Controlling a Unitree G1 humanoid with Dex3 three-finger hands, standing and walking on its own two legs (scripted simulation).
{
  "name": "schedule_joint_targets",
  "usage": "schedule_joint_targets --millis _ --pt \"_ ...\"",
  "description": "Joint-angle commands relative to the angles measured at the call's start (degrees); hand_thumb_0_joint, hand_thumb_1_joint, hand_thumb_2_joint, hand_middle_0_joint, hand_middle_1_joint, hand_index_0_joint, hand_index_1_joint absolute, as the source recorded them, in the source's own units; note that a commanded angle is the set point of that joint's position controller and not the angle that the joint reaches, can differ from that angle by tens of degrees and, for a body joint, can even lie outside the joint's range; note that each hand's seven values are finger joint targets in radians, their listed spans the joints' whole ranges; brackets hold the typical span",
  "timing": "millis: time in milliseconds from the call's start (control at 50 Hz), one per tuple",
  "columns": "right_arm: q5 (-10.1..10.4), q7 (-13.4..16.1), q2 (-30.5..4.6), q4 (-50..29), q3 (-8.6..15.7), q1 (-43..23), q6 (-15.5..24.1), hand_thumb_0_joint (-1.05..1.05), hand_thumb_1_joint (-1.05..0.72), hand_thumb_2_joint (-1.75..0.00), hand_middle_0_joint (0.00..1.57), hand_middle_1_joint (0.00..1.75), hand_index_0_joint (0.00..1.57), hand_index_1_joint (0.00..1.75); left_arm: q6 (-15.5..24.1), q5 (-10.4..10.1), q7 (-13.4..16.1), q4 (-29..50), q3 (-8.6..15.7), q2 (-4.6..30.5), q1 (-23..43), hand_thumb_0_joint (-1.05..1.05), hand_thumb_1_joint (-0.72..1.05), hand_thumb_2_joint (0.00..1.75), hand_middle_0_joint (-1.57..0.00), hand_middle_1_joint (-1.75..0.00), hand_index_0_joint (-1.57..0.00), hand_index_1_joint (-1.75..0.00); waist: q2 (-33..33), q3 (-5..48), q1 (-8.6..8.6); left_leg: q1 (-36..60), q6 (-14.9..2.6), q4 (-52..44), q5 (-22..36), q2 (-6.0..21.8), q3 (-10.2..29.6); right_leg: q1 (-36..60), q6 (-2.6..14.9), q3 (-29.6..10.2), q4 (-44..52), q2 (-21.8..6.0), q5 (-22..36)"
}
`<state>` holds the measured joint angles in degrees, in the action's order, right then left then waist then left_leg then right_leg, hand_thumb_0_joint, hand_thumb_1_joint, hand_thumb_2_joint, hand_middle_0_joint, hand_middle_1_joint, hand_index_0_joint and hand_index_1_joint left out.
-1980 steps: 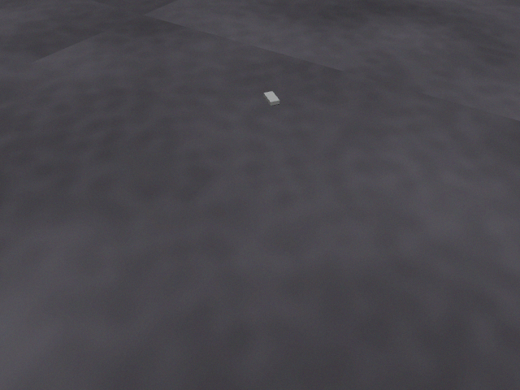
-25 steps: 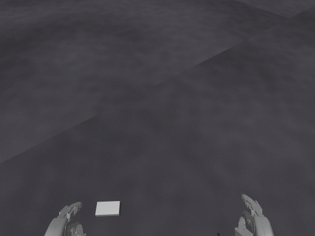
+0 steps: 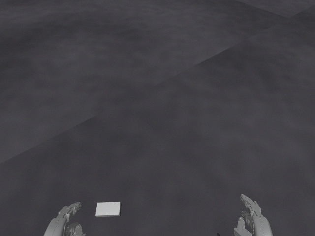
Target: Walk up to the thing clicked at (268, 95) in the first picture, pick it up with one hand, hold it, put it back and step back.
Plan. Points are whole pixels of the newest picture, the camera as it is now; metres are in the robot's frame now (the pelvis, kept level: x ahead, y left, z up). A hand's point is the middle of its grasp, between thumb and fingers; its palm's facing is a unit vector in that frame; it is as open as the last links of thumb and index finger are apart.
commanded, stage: stand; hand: left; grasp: from above
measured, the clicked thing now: (108, 209) +0.41 +0.26 -0.70
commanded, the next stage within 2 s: none
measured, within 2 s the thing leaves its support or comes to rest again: neither
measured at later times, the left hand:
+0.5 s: hand out of the picture +0.05 +0.24 -0.11, palm faces +0.06 -0.95 -0.31, open 7.4 cm
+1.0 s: hand out of the picture +0.01 +0.24 -0.10, palm faces +0.04 -0.94 -0.34, open 7.4 cm
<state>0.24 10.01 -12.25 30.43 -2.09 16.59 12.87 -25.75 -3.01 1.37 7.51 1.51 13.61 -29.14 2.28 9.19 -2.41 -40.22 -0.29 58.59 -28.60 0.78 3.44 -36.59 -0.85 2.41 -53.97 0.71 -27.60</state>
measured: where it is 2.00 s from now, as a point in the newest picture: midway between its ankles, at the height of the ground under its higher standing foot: outside the picture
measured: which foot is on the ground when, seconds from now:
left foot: down 0.00-1.00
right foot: down 0.00-1.00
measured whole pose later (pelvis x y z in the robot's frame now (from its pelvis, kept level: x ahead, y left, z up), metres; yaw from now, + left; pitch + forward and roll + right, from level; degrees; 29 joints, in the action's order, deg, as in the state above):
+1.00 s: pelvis -0.02 +0.00 +0.07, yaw +1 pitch -5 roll +0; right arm -1.7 0.7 -16.6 64.1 2.1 8.6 -0.1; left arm -0.1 1.7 1.7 -64.8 1.9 17.0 -10.8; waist 0.6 -4.3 0.6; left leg -7.3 -1.1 21.8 -9.8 -1.8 2.3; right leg -5.2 -1.8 1.5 -20.8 -2.3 -10.9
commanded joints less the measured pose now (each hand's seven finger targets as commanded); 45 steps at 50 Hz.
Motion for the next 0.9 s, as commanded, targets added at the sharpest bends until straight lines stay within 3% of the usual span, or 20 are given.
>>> schedule_joint_targets --millis 0,20,40,80,140,180,200,240,300,380,440,660,740,800,880 --pt "-6.7 -4.13 -14.08 4.95 6.15 -7.24 -4.86 0.0 -0.9 -0.9 0.2 0.3 0.2 0.3 18.61 7.31 2.11 -18.74 4.72 10.32 12.4 0.0 0.9 0.9 -0.2 -0.3 -0.2 -0.3 -3.0 -1.66 4.54 11.57 -3.56 -15.49 27.84 0.97 1.21 16.28 4.31 -5.68 10.14 -4.07 14.07" --pt "-6.8 -5.03 -14.2 4.99 6.06 -6.83 -5.65 0.0 -0.9 -0.9 0.2 0.3 0.2 0.3 20.5 7.54 1.93 -21.09 4.46 10.91 12.04 0.0 0.9 0.9 -0.2 -0.3 -0.2 -0.3 -4.33 -0.46 3.96 13.73 -3.81 -14.97 29.0 1.16 1.36 15.67 5.23 -6.97 10.47 -4.5 16.53" --pt "-7.16 -5.61 -14.21 5.21 6.06 -6.1 -6.34 0.0 -0.9 -0.9 0.2 0.3 0.2 0.3 21.68 7.2 1.5 -22.53 3.82 10.72 13.26 0.0 0.9 0.9 -0.2 -0.3 -0.2 -0.3 -3.07 -2.46 3.01 13.84 -3.81 -16.44 26.78 1.41 2.54 13.84 4.89 -6.94 11.65 -4.1 16.92" --pt "-4.14 -7.4 -12.45 7.63 5.84 -6.32 -6.84 0.0 -0.9 -0.9 0.2 0.3 0.2 0.3 23.13 6.66 1.06 -27.37 3.56 11.13 15.09 0.0 0.9 0.9 -0.2 -0.3 -0.2 -0.3 -0.36 -0.69 3.84 18.25 -3.94 -19.33 25.02 1.31 2.98 17.1 3.83 -6.48 11.52 -4.93 18.13" --pt "-3.01 -8.43 -12.54 9.78 6.51 -8.78 -7.75 0.0 -0.9 -0.9 0.2 0.3 0.2 0.3 23.79 5.55 1.12 -34.52 3.94 10.51 15.85 0.0 0.9 0.9 -0.2 -0.3 -0.2 -0.3 -1.92 0.08 4.84 20.74 -3.59 -20.38 24.98 1.37 3.31 18.81 2.99 -6.29 14.44 -5.2 18.98" --pt "-2.97 -8.68 -12.12 11.84 6.67 -9.05 -8.59 0.0 -0.9 -0.9 0.2 0.3 0.2 0.3 24.83 5.64 1.26 -38.77 3.89 11.03 17.3 0.0 0.9 0.9 -0.2 -0.3 -0.2 -0.3 -4.45 -0.51 4.31 21.28 -3.3 -20.22 23.65 0.5 2.27 20.99 2.97 -7.58 17.62 -6.46 20.74" --pt "-3.01 -8.72 -11.62 12.74 6.53 -8.55 -9.04 0.0 -0.9 -0.9 0.2 0.3 0.2 0.3 25.21 5.92 1.3 -40.44 3.95 11.42 18.8 0.0 0.9 0.9 -0.2 -0.3 -0.2 -0.3 -6.02 -1.86 3.4 21.75 -3.07 -21.54 21.26 0.29 1.96 20.06 3.09 -8.32 19.42 -6.96 18.38" --pt "-3.14 -8.72 -12.18 14.55 6.8 -7.91 -9.5 0.0 -0.9 -0.9 0.2 0.3 0.2 0.3 25.8 5.77 1.4 -43.52 3.91 11.38 19.44 0.0 0.9 0.9 -0.2 -0.3 -0.2 -0.3 -4.93 -2.62 3.07 24.39 -3.15 -23.02 21.73 0.58 2.32 20.22 2.95 -7.99 20.98 -7.06 18.3" --pt "-3.32 -8.65 -12.9 16.81 6.94 -8.85 -9.91 0.0 -0.9 -0.9 0.2 0.3 0.2 0.3 26.04 5.4 1.43 -48.07 3.72 10.79 19.12 0.0 0.9 0.9 -0.2 -0.3 -0.2 -0.3 -1.03 -5.86 3.82 24.65 -3.55 -27.93 20.42 2.05 5.06 21.06 2.14 -5.75 22.46 -5.57 15.96" --pt "-2.8 -8.32 -12.97 19.98 6.67 -8.78 -10.46 0.0 -0.9 -0.9 0.2 0.3 0.2 0.3 26.53 5.15 1.41 -53.65 3.45 11.36 19.0 0.0 0.9 0.9 -0.2 -0.3 -0.2 -0.3 -1.91 -7.82 3.58 26.31 -2.91 -31.2 22.43 2.47 5.23 24.65 2.22 -6.02 26.5 -6.4 18.79" --pt "-2.54 -8.14 -14.01 22.07 6.67 -9.3 -10.89 0.0 -0.9 -0.9 0.2 0.3 0.2 0.3 26.25 4.81 1.28 -56.87 3.23 11.36 19.29 0.0 0.9 0.9 -0.2 -0.3 -0.2 -0.3 1.32 -9.7 3.52 26.3 -2.79 -37.12 16.78 3.65 7.2 25.85 1.81 -4.75 28.13 -5.45 15.01" --pt "-1.83 -8.27 -14.6 27.21 6.75 -9.92 -11.57 0.0 -0.9 -0.9 0.2 0.3 0.2 0.3 26.72 4.92 0.96 -65.49 2.54 12.3 19.12 0.0 0.9 0.9 -0.2 -0.3 -0.2 -0.3 -0.7 -11.76 3.35 29.45 -1.57 -42.34 13.01 3.72 6.86 29.01 1.22 -4.85 34.3 -6.36 14.02" --pt "-1.79 -8.41 -14.35 28.31 6.56 -9.54 -11.58 0.0 -0.9 -0.9 0.2 0.3 0.2 0.3 26.94 4.93 0.97 -66.86 2.29 12.39 19.71 0.0 0.9 0.9 -0.2 -0.3 -0.2 -0.3 -1.53 -11.48 2.93 30.27 -1.57 -42.15 15.89 3.62 6.11 29.58 1.05 -5.24 35.79 -6.93 14.91" --pt "-1.81 -8.46 -14.89 28.85 6.4 -10.14 -11.82 0.0 -0.9 -0.9 0.2 0.3 0.2 0.3 26.72 4.79 0.88 -67.93 2.3 12.82 19.56 0.0 0.9 0.9 -0.2 -0.3 -0.2 -0.3 -0.09 -13.69 3.32 28.14 -1.63 -43.78 11.09 3.97 6.85 29.64 1.02 -5.03 35.88 -6.64 13.39" --pt "-1.57 -8.64 -14.33 29.35 6.13 -9.7 -11.81 0.0 -0.9 -0.9 0.2 0.3 0.2 0.3 27.12 4.82 0.87 -68.6 2.14 13.33 20.08 0.0 0.9 0.9 -0.2 -0.3 -0.2 -0.3 -3.38 -12.04 2.82 31.03 -1.58 -42.0 18.09 3.55 5.43 29.63 1.09 -5.82 37.75 -7.55 14.14"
